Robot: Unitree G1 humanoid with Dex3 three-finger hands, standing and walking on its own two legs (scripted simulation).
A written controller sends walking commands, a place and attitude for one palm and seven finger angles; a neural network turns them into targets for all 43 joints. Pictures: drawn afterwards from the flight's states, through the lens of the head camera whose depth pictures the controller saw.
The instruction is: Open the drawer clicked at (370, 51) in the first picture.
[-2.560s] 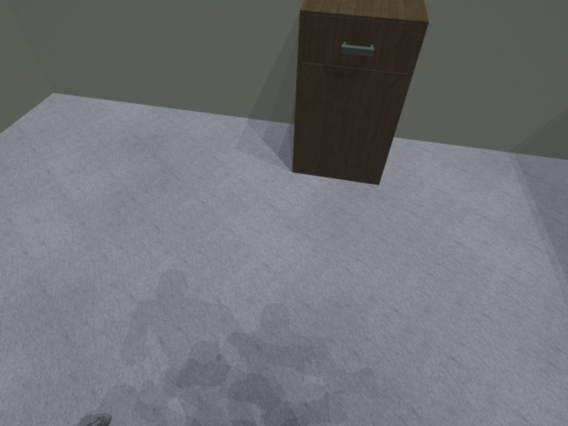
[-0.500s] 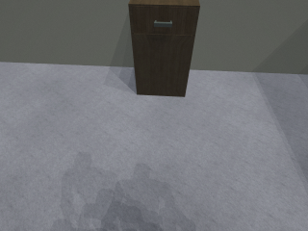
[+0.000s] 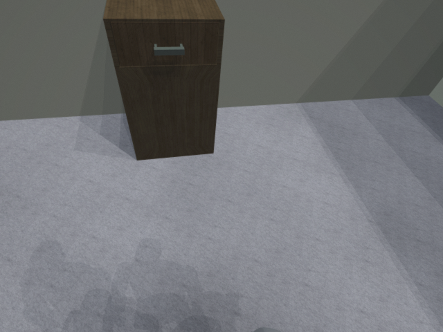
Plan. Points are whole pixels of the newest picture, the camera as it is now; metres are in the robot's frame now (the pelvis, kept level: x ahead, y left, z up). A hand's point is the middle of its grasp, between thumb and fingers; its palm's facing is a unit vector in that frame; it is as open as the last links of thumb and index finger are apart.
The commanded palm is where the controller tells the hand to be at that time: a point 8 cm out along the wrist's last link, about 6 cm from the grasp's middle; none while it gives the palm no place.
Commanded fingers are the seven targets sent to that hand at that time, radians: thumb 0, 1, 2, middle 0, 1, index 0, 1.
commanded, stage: walk to a spot facing it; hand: left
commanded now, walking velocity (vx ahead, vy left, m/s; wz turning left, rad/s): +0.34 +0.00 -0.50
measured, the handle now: (168, 48) +1.13 +0.32 -0.07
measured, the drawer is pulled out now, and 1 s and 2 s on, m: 0.00 0.00 0.00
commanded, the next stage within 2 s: turn to face it in 0.66 s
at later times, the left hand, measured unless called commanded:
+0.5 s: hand (197, 236) +0.36 +0.09 -0.16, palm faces -0.26 -0.95 -0.17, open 7.3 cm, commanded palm none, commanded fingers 0.00 0.90 0.90 -0.20 -0.30 -0.20 -0.30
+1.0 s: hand (194, 195) +0.49 +0.11 -0.17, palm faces -0.21 -0.96 -0.16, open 7.4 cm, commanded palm none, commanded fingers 0.00 0.90 0.90 -0.20 -0.30 -0.20 -0.30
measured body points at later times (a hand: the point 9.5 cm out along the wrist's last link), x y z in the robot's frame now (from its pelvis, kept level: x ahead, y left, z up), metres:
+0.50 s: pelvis +0.21 -0.06 -0.01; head +0.24 -0.07 +0.44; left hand +0.38 +0.14 -0.15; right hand +0.10 -0.26 -0.16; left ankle +0.15 +0.10 -0.64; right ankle +0.22 -0.15 -0.73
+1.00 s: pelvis +0.40 -0.05 +0.01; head +0.42 -0.03 +0.46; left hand +0.50 +0.16 -0.15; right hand +0.36 -0.28 -0.13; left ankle +0.43 +0.03 -0.73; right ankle +0.36 -0.19 -0.68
